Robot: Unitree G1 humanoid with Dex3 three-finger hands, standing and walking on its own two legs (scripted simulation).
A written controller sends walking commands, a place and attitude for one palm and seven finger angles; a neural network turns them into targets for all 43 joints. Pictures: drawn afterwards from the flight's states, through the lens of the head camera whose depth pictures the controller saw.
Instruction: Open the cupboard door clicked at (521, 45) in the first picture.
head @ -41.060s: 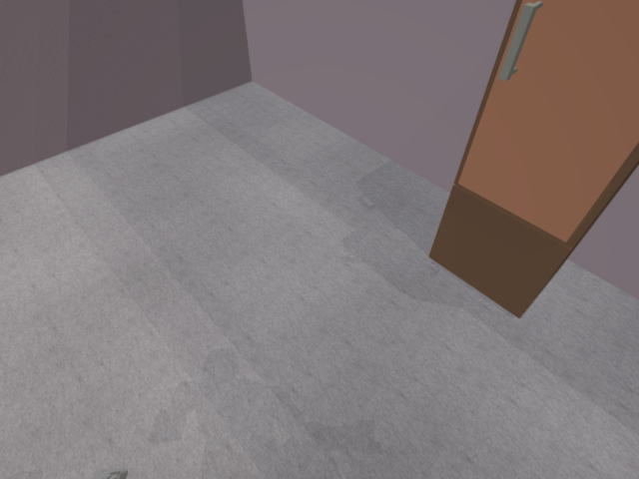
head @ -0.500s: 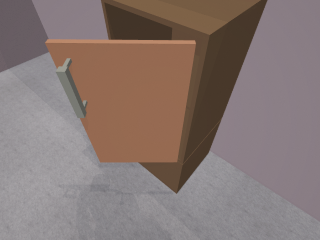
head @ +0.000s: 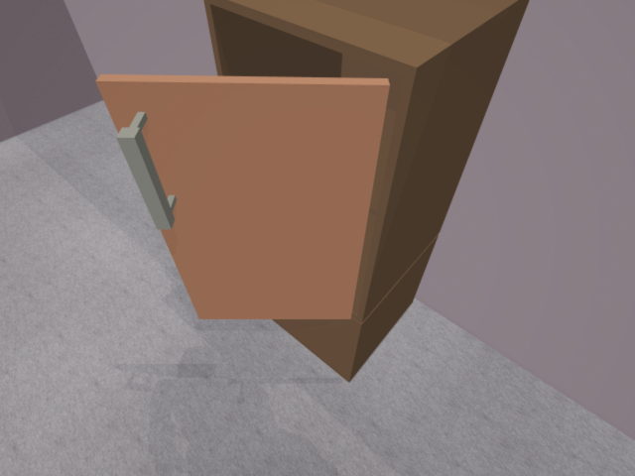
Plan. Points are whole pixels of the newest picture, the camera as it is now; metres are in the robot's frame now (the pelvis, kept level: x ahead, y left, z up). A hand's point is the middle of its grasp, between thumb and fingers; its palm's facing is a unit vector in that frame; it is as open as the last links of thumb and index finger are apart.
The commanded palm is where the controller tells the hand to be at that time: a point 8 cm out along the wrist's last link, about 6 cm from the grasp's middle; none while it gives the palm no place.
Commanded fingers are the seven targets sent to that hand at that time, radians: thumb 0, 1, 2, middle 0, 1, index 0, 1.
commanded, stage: shuffle to correct the standing spot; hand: left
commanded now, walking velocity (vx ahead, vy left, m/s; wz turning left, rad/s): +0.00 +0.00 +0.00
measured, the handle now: (153, 173) +0.47 +0.27 +0.12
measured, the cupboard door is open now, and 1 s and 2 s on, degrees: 41 41 41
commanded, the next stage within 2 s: come to a stop and stand still in 0.12 s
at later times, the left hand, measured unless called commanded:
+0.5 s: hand out of the picture -0.01 +0.20 -0.18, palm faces +0.07 -0.98 -0.20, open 7.3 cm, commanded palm none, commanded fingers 0.00 0.90 0.90 -0.20 -0.30 -0.20 -0.30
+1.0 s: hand out of the picture -0.01 +0.20 -0.17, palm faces +0.04 -0.97 -0.23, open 7.4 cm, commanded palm none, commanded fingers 0.00 0.90 0.90 -0.20 -0.30 -0.20 -0.30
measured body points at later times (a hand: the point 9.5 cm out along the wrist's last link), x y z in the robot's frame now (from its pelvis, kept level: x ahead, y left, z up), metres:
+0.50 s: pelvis -0.03 +0.02 -0.01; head -0.01 +0.02 +0.44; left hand -0.01 +0.25 -0.16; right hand -0.01 -0.20 -0.16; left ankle -0.03 +0.12 -0.74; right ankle +0.01 -0.10 -0.74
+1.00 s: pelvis -0.02 +0.02 -0.01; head -0.03 +0.01 +0.44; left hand -0.01 +0.25 -0.15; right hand +0.00 -0.20 -0.17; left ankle -0.03 +0.12 -0.74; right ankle +0.01 -0.10 -0.74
